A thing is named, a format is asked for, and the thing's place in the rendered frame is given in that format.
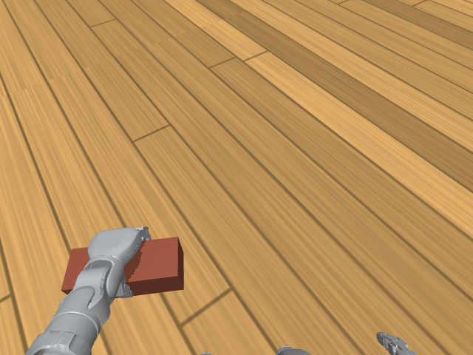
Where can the right robot hand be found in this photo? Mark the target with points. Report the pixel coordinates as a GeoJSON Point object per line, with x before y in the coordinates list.
{"type": "Point", "coordinates": [395, 346]}

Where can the left robot hand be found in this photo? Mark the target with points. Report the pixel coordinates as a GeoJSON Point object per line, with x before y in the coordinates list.
{"type": "Point", "coordinates": [122, 244]}

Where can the left robot arm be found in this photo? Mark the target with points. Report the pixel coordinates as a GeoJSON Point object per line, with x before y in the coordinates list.
{"type": "Point", "coordinates": [81, 314]}

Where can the carton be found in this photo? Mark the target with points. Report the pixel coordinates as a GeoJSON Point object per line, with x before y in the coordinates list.
{"type": "Point", "coordinates": [157, 267]}

